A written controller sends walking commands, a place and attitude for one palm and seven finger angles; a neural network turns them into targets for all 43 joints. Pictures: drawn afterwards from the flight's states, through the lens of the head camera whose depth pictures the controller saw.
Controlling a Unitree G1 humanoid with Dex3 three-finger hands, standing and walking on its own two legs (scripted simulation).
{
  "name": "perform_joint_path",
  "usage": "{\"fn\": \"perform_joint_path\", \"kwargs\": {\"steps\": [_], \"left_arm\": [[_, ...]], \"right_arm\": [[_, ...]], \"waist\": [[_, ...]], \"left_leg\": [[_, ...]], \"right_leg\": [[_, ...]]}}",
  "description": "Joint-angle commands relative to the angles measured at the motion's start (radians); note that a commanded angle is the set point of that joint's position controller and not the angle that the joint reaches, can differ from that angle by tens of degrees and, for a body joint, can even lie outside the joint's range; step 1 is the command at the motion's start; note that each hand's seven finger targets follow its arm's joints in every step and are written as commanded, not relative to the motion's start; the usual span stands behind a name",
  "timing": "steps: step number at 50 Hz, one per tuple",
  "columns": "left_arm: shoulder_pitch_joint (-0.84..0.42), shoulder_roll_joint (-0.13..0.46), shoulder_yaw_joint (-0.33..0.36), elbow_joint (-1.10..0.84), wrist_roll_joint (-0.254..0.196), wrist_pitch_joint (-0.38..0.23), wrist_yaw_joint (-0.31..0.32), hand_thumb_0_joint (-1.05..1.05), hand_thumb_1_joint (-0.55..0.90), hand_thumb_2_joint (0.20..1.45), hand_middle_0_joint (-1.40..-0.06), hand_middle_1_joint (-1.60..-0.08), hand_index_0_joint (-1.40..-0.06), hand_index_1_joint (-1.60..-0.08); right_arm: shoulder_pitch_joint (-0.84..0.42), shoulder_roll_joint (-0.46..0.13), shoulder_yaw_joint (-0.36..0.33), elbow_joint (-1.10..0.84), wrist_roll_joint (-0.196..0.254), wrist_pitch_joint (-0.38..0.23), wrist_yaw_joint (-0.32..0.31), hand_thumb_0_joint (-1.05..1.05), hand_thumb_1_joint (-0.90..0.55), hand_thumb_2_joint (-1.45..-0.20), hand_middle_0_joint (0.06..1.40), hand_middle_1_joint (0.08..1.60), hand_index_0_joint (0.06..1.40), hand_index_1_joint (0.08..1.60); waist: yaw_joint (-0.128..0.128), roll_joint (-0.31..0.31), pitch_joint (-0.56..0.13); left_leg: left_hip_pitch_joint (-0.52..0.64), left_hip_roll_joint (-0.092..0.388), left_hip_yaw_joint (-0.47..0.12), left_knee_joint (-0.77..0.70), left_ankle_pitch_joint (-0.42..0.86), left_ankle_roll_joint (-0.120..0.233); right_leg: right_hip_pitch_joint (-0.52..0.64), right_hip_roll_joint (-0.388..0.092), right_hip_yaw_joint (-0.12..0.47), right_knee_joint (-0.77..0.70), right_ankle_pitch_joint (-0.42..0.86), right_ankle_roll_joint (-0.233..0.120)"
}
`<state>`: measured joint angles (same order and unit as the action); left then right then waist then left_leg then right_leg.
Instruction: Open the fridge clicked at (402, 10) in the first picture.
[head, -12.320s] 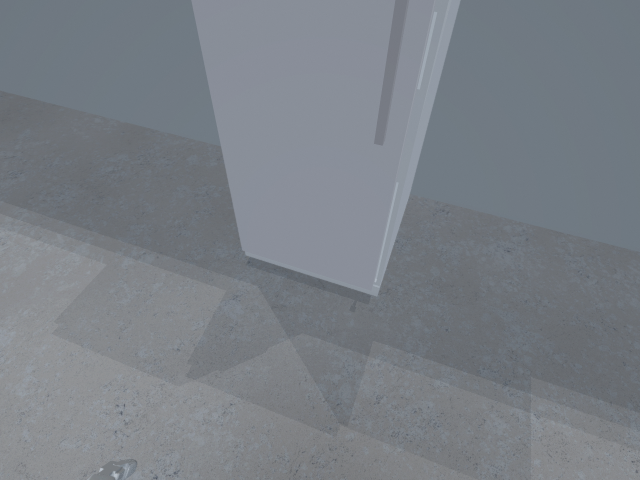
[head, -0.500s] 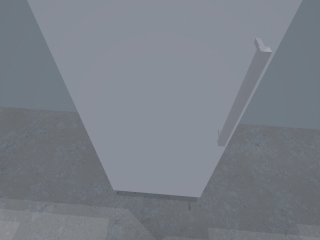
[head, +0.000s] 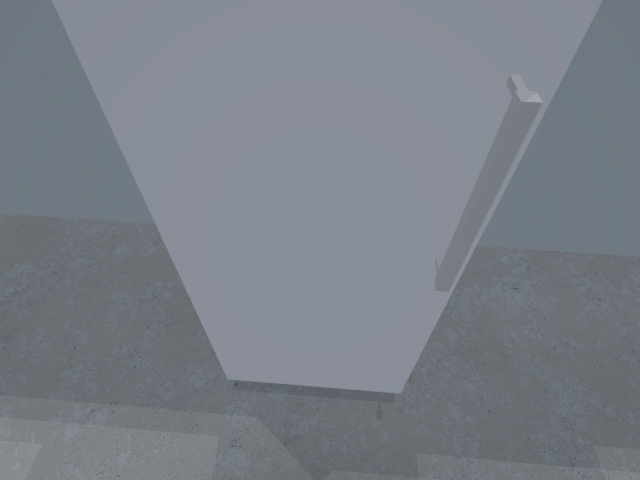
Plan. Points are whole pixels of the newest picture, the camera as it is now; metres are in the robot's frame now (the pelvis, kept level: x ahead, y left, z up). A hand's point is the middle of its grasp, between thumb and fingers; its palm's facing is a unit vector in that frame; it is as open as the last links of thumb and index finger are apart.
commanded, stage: look again from close up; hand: right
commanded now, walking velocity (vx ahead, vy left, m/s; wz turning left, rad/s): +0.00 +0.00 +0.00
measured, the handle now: (471, 204) +0.43 -0.17 +0.12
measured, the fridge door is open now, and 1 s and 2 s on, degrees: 0 0 0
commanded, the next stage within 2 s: raise the hand to about handle height in 0.04 s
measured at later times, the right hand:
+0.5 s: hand (472, 454) +0.17 -0.16 -0.01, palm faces -0.04 +1.00 +0.05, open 8.2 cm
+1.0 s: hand (559, 426) +0.19 -0.23 +0.04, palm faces +0.12 +0.99 -0.04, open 11.2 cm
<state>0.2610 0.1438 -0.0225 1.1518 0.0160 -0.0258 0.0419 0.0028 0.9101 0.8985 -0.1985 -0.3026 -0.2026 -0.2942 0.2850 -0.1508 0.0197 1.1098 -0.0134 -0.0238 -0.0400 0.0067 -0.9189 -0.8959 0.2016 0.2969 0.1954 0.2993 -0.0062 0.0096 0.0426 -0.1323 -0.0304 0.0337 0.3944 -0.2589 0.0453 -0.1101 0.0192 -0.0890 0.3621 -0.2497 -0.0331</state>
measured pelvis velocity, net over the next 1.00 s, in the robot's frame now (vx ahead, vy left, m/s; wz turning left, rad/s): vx -0.04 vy -0.01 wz -0.03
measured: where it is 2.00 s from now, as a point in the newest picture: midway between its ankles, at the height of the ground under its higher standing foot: outside the picture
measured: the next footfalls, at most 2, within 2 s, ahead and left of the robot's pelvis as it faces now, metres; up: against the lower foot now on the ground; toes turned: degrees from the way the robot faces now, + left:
none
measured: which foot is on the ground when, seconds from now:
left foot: down 0.00-1.00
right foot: down 0.00-1.00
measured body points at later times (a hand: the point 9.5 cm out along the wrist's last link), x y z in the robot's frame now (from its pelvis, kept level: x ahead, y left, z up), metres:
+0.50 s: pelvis -0.03 +0.00 -0.04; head -0.02 -0.01 +0.41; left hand +0.18 +0.25 -0.08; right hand +0.17 -0.21 -0.01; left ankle -0.03 +0.09 -0.74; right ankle -0.03 -0.09 -0.74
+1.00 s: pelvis -0.04 -0.01 -0.03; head -0.02 +0.00 +0.41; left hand +0.11 +0.21 -0.12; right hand +0.18 -0.29 +0.05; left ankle -0.03 +0.09 -0.74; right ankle -0.03 -0.09 -0.74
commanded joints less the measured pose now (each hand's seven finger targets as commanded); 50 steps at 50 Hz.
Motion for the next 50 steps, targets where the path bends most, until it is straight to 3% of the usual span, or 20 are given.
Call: {"fn": "perform_joint_path", "kwargs": {"steps": [1,6,7,8,9,10,11,14,17,18,20,24,29,33,34,37,39,42,46,50], "left_arm": [[0.069,0.108,0.022,-0.023,-0.004,-0.013,0.002,0.000,0.900,0.900,-0.200,-0.300,-0.200,-0.300],[0.061,0.115,0.023,-0.023,-0.005,-0.014,0.001,0.000,0.900,0.900,-0.200,-0.300,-0.200,-0.300],[-0.029,0.128,0.027,-0.095,-0.017,-0.017,-0.012,0.000,0.900,0.900,-0.200,-0.300,-0.200,-0.300],[0.004,0.304,0.050,-0.456,-0.070,-0.151,0.032,0.000,0.900,0.900,-0.200,-0.300,-0.200,-0.300],[-0.078,0.216,0.013,-0.431,-0.062,-0.222,0.059,0.000,0.900,0.900,-0.200,-0.300,-0.200,-0.300],[-0.047,0.233,0.029,-0.404,-0.033,-0.262,0.054,0.000,0.900,0.900,-0.200,-0.300,-0.200,-0.300],[-0.023,0.162,0.024,-0.373,-0.055,-0.270,0.039,0.000,0.900,0.900,-0.200,-0.300,-0.200,-0.300],[-0.050,0.248,0.070,-0.512,-0.041,-0.291,0.025,0.000,0.900,0.900,-0.200,-0.300,-0.200,-0.300],[-0.101,0.240,0.084,-0.570,-0.027,-0.284,-0.002,0.000,0.900,0.900,-0.200,-0.300,-0.200,-0.300],[-0.119,0.242,0.094,-0.597,-0.027,-0.282,-0.013,0.000,0.900,0.900,-0.200,-0.300,-0.200,-0.300],[-0.146,0.271,0.103,-0.673,-0.028,-0.259,-0.043,0.000,0.900,0.900,-0.200,-0.300,-0.200,-0.300],[-0.187,0.253,0.100,-0.786,-0.041,-0.191,-0.030,0.000,0.900,0.900,-0.200,-0.300,-0.200,-0.300],[-0.086,0.204,0.082,-0.808,-0.024,-0.200,-0.006,0.000,0.900,0.900,-0.200,-0.300,-0.200,-0.300],[-0.081,0.226,0.048,-0.745,-0.037,-0.253,0.013,0.000,0.900,0.900,-0.200,-0.300,-0.200,-0.300],[-0.091,0.237,0.038,-0.736,-0.045,-0.260,0.021,0.000,0.900,0.900,-0.200,-0.300,-0.200,-0.300],[-0.074,0.259,0.036,-0.724,-0.066,-0.270,0.046,0.000,0.900,0.900,-0.200,-0.300,-0.200,-0.300],[-0.082,0.262,0.034,-0.727,-0.079,-0.261,0.056,0.000,0.900,0.900,-0.200,-0.300,-0.200,-0.300],[-0.146,0.232,0.027,-0.785,-0.079,-0.244,0.061,0.000,0.900,0.900,-0.200,-0.300,-0.200,-0.300],[-0.142,0.183,0.019,-0.772,-0.065,-0.260,0.039,0.000,0.900,0.900,-0.200,-0.300,-0.200,-0.300],[-0.092,0.215,0.029,-0.730,-0.053,-0.291,0.019,0.000,0.900,0.900,-0.200,-0.300,-0.200,-0.300]], "right_arm": [[0.067,-0.104,-0.019,-0.030,0.005,-0.015,-0.004,0.000,-0.900,-0.900,0.200,0.300,0.200,0.300],[0.058,-0.114,-0.020,-0.033,0.005,-0.015,-0.003,0.000,-0.900,-0.900,0.200,0.300,0.200,0.300],[0.132,-0.110,-0.022,0.007,-0.009,-0.029,-0.041,0.000,-0.900,-0.900,0.200,0.300,0.200,0.300],[-0.614,-0.359,-0.155,-1.509,0.202,-0.235,-0.024,0.000,-0.877,-0.890,0.202,0.315,0.202,0.315],[-0.463,-0.419,-0.221,-1.466,0.147,-0.212,-0.063,0.000,-0.853,-0.880,0.203,0.330,0.203,0.330],[-0.190,-0.218,-0.082,-1.286,0.136,-0.171,-0.077,0.000,-0.830,-0.870,0.205,0.345,0.205,0.345],[0.120,0.037,0.060,-0.995,0.145,-0.061,-0.080,0.000,-0.807,-0.860,0.207,0.360,0.207,0.360],[-0.034,-0.027,-0.016,-1.153,0.177,-0.167,-0.021,0.000,-0.737,-0.830,0.212,0.405,0.212,0.405],[0.328,0.059,-0.048,-0.896,0.237,-0.328,0.121,0.000,-0.667,-0.800,0.217,0.450,0.217,0.450],[0.389,0.038,-0.088,-0.905,0.264,-0.395,0.187,0.000,-0.643,-0.790,0.218,0.465,0.218,0.465],[0.417,-0.063,-0.182,-0.900,0.303,-0.481,0.336,0.000,-0.597,-0.770,0.222,0.495,0.222,0.495],[0.240,-0.243,-0.324,-1.097,0.277,-0.397,0.348,0.000,-0.503,-0.730,0.228,0.555,0.228,0.555],[-0.097,-0.231,-0.301,-1.572,0.294,-0.528,0.206,0.000,-0.387,-0.680,0.237,0.630,0.237,0.630],[-0.136,-0.155,-0.125,-1.518,0.281,-0.619,0.263,0.000,-0.293,-0.640,0.243,0.690,0.243,0.690],[-0.176,-0.133,-0.073,-1.480,0.290,-0.601,0.306,0.000,-0.270,-0.630,0.245,0.705,0.245,0.705],[-0.160,-0.225,-0.116,-1.287,0.284,-0.456,0.397,0.000,-0.200,-0.600,0.250,0.750,0.250,0.750],[-0.075,-0.297,-0.219,-1.125,0.289,-0.307,0.426,0.000,-0.153,-0.580,0.253,0.780,0.253,0.780],[-0.023,-0.342,-0.359,-1.211,0.348,-0.157,0.398,0.000,-0.083,-0.550,0.258,0.825,0.258,0.825],[0.014,-0.320,-0.477,-1.406,0.411,-0.180,0.265,0.000,0.010,-0.510,0.265,0.885,0.265,0.885],[-0.057,-0.285,-0.379,-1.416,0.345,-0.267,0.244,0.000,0.103,-0.470,0.272,0.945,0.272,0.945]], "waist": [[0.002,0.008,0.002],[0.000,0.004,0.010],[-0.023,-0.018,0.019],[0.090,-0.178,-0.487],[0.021,-0.320,-0.378],[0.013,-0.354,-0.407],[0.037,-0.194,-0.221],[0.068,0.104,-0.087],[-0.017,0.396,-0.023],[-0.040,0.398,-0.049],[-0.060,0.227,-0.111],[-0.096,-0.057,-0.208],[0.005,-0.125,-0.358],[0.087,-0.151,-0.247],[0.114,-0.123,-0.220],[0.102,-0.028,-0.176],[0.042,0.027,-0.170],[-0.051,0.042,-0.310],[-0.089,-0.031,-0.345],[-0.024,-0.041,-0.254]], "left_leg": [[-0.010,0.148,-0.132,-0.053,0.281,0.008],[-0.009,0.149,-0.129,-0.055,0.278,0.006],[-0.036,0.204,-0.154,-0.021,0.641,-0.049],[0.058,0.089,-0.093,0.069,0.518,-0.013],[-0.006,0.056,-0.093,0.090,0.281,-0.001],[-0.035,0.047,-0.027,0.108,0.141,0.004],[-0.126,0.049,0.003,0.105,0.098,-0.012],[-0.241,0.044,0.039,0.099,0.138,-0.027],[-0.359,0.035,0.050,0.200,0.041,-0.038],[-0.351,0.040,0.031,0.232,0.050,-0.038],[-0.287,0.070,-0.013,0.302,0.176,-0.015],[-0.293,0.062,-0.045,0.354,0.096,-0.007],[-0.381,0.022,-0.049,0.382,0.041,-0.015],[-0.500,0.018,-0.051,0.349,-0.107,-0.013],[-0.506,0.018,-0.050,0.337,-0.117,-0.017],[-0.457,0.026,-0.075,0.260,-0.228,-0.026],[-0.393,0.040,-0.092,0.211,-0.261,-0.028],[-0.225,0.063,-0.067,0.209,-0.171,-0.037],[-0.161,0.034,0.012,0.256,0.080,-0.024],[-0.242,0.018,0.018,0.257,0.125,-0.023]], "right_leg": [[-0.009,-0.137,0.118,-0.046,0.215,-0.003],[-0.016,-0.138,0.117,-0.050,0.213,-0.003],[-0.089,-0.140,0.065,0.172,0.244,0.024],[0.158,-0.012,0.116,0.047,0.393,0.007],[0.223,-0.052,0.067,0.049,0.469,0.025],[0.186,-0.066,0.094,0.045,0.513,0.044],[0.088,-0.086,0.121,0.044,0.480,0.034],[-0.088,-0.046,0.138,0.168,0.253,0.012],[-0.375,-0.020,0.118,0.271,0.061,0.026],[-0.426,-0.010,0.102,0.303,0.033,0.034],[-0.433,0.017,0.076,0.358,0.058,0.057],[-0.489,0.037,0.028,0.399,0.032,0.033],[-0.389,-0.011,0.094,0.457,0.042,0.007],[-0.392,-0.030,0.132,0.482,-0.060,-0.003],[-0.395,-0.034,0.144,0.483,-0.079,-0.010],[-0.463,-0.027,0.154,0.440,-0.173,-0.009],[-0.494,-0.023,0.146,0.403,-0.168,-0.007],[-0.436,-0.010,0.133,0.346,-0.070,0.000],[-0.338,-0.025,0.130,0.298,0.100,0.017],[-0.302,-0.037,0.123,0.286,0.137,0.014]]}}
